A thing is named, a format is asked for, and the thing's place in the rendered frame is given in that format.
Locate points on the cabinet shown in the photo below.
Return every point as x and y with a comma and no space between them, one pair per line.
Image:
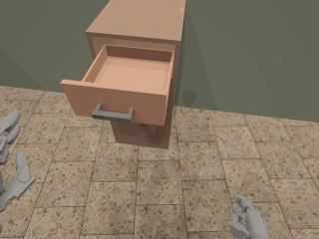
151,24

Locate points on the right robot hand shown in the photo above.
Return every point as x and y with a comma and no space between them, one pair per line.
249,225

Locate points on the handle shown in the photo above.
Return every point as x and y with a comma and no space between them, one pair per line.
103,115

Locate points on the drawer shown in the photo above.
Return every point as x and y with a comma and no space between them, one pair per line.
121,78

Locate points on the left robot hand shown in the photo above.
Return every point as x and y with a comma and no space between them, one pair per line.
18,184

